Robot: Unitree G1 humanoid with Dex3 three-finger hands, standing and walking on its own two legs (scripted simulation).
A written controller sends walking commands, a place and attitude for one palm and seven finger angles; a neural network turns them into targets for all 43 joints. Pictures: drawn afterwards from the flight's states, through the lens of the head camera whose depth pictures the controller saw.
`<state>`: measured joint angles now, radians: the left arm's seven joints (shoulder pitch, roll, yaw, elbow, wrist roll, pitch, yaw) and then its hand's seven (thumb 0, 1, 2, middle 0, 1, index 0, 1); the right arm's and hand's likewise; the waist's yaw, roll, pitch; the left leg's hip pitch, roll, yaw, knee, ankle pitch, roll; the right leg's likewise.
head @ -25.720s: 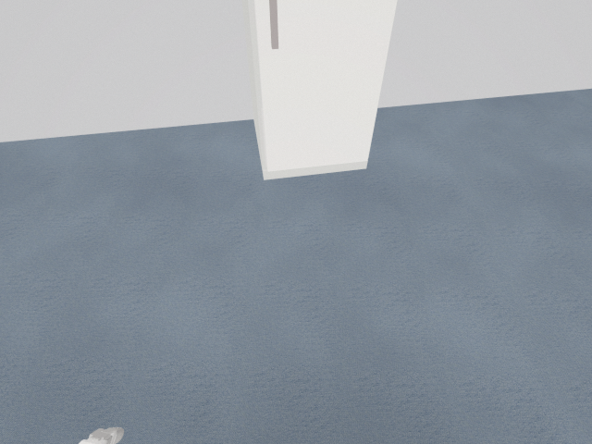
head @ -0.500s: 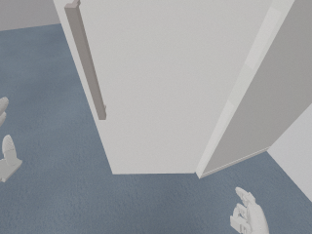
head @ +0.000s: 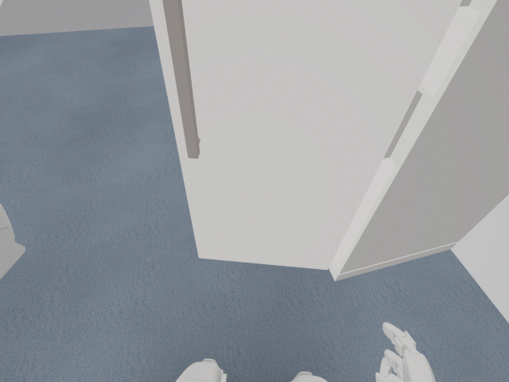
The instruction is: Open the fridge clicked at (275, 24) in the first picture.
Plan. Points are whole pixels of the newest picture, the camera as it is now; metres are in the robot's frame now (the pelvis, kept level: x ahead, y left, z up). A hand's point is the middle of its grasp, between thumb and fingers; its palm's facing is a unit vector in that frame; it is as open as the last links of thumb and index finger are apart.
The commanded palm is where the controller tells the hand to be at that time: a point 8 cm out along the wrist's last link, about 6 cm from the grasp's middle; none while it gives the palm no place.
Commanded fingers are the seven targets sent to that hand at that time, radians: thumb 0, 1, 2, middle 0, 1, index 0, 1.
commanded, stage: step back with the hand held close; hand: left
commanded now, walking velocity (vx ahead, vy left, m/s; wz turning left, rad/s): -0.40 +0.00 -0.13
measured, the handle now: (186, 78) +0.61 +0.20 +0.15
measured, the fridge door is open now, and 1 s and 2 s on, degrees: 69 69 69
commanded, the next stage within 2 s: stop stepping back and stand still in 0.40 s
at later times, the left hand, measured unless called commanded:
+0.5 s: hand out of the picture +0.13 +0.25 +0.19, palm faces +0.38 -0.82 -0.42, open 7.4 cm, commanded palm +0.05 +0.29 +0.20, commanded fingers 0.00 0.90 0.90 -0.20 -0.30 -0.20 -0.30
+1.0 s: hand out of the picture +0.03 +0.22 +0.19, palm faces +0.39 -0.83 -0.40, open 7.4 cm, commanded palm -0.03 +0.26 +0.20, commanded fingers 0.00 0.90 0.90 -0.20 -0.30 -0.20 -0.30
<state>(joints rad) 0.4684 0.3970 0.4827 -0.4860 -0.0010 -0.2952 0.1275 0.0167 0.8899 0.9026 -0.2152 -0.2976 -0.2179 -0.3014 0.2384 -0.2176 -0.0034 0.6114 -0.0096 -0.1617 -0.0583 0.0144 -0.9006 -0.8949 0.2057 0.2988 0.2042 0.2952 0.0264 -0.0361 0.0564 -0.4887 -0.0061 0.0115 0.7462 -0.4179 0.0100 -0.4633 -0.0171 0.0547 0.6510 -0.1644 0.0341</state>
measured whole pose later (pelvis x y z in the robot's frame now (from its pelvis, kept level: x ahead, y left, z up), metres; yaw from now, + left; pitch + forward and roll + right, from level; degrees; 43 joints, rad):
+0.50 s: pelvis -0.11 +0.01 +0.02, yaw -4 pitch +2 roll +0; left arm 0.39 0.41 0.41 -0.50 0.00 -0.21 0.13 0.02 0.89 0.90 -0.21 -0.30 -0.21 -0.30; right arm 0.14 -0.18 0.02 0.60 0.00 -0.16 -0.06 0.01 -0.90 -0.89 0.21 0.30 0.21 0.30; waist 0.03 -0.06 0.02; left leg -0.35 0.01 0.10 0.51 -0.16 0.03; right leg -0.38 0.04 0.08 0.68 -0.34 0.01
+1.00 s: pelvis -0.20 -0.02 +0.02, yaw -7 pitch +0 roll +3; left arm 0.48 0.35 0.37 -0.36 0.00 -0.19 0.16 0.02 0.89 0.90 -0.21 -0.30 -0.22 -0.30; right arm 0.35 -0.25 -0.02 0.71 -0.01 -0.12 -0.08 0.02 -0.90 -0.90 0.20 0.30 0.20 0.29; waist 0.00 -0.04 -0.09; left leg -0.36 0.03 0.10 0.66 -0.31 0.02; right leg -0.17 -0.01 -0.05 0.52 -0.35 -0.06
